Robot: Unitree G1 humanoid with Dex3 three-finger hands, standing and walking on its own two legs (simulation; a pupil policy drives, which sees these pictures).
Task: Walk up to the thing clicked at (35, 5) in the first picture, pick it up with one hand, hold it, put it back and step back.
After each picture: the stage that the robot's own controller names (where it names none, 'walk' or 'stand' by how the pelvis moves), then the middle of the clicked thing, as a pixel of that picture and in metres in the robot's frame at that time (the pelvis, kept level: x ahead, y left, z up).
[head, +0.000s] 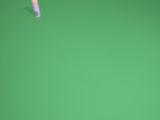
stand; (36, 7) +2.04 +0.59 -0.65
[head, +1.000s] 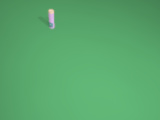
walk; (51, 19) +1.93 +0.28 -0.62
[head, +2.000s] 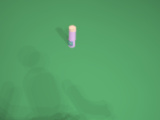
walk; (72, 37) +1.29 +0.05 -0.64
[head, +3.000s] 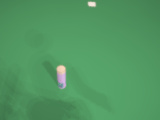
walk; (61, 77) +0.82 +0.12 -0.65
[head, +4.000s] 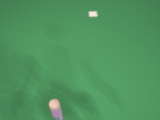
walk; (56, 111) +0.53 +0.19 -0.63
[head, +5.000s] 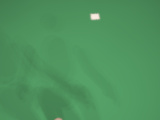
stand; out of the picture +0.38 +0.16 -0.63
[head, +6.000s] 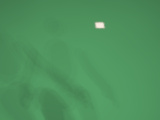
stand; out of the picture +0.37 +0.14 -0.66
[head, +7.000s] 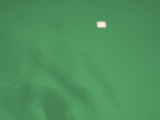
stand; out of the picture +0.38 +0.14 -0.66
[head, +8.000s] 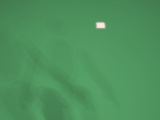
stand; out of the picture +0.37 +0.15 -0.66
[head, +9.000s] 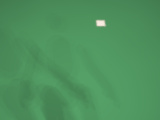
stand; out of the picture +0.36 +0.15 -0.66
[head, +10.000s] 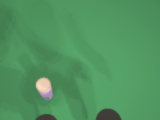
go down; (45, 90) +0.41 +0.15 -0.47
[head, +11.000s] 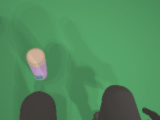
go down; (38, 66) +0.46 +0.16 -0.29
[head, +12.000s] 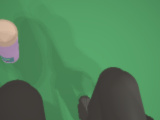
close in; (7, 45) +0.46 +0.18 -0.20
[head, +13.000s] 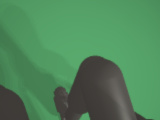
close; out of the picture +0.46 +0.21 -0.17
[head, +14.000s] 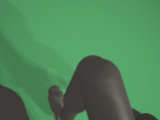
lift; out of the picture +0.45 +0.22 -0.17
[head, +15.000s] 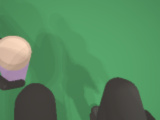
lift; (14, 68) +0.36 +0.21 -0.05
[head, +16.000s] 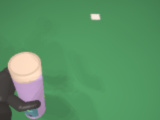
hold; (31, 90) +0.30 +0.15 +0.08
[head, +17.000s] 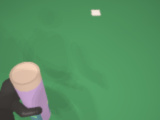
hold; (34, 97) +0.29 +0.15 +0.03
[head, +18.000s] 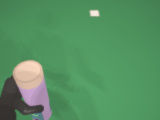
hold; (36, 96) +0.30 +0.15 +0.03
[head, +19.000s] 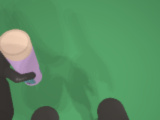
crouch; (25, 63) +0.40 +0.15 -0.04
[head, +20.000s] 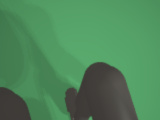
lower; out of the picture +0.48 +0.20 -0.14
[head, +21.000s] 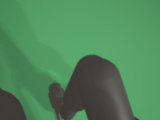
lower; out of the picture +0.46 +0.24 -0.18
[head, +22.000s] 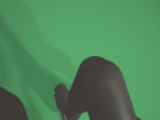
lower; out of the picture +0.45 +0.23 -0.17
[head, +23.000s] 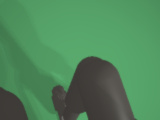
lower; out of the picture +0.47 +0.23 -0.16
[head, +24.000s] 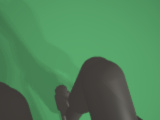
rest; out of the picture +0.44 +0.21 -0.17
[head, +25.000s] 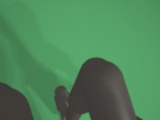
withdraw; out of the picture +0.46 +0.21 -0.18
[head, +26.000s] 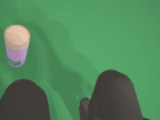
stand; (16, 49) +0.45 +0.18 -0.21
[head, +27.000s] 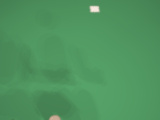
stand; out of the picture +0.37 +0.14 -0.57
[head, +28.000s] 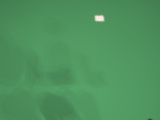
stand; out of the picture +0.38 +0.14 -0.60
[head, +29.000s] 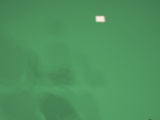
stand; out of the picture +0.38 +0.14 -0.60
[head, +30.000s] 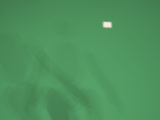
stand; out of the picture +0.39 +0.14 -0.65
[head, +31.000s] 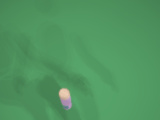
walk; (65, 99) +0.49 +0.13 -0.63
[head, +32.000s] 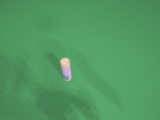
walk; (66, 70) +0.77 +0.13 -0.63
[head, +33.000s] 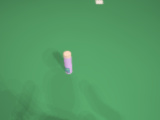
stand; (68, 62) +1.04 +0.14 -0.63
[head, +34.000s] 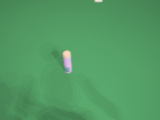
stand; (67, 62) +1.03 +0.13 -0.66
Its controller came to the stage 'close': yes
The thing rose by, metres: 0.68
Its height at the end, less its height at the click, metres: +0.00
